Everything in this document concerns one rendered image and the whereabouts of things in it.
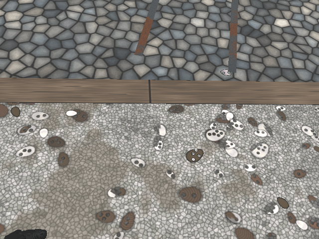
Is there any robot left hand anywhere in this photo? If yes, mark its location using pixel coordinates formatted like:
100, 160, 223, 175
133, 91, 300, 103
4, 229, 47, 239

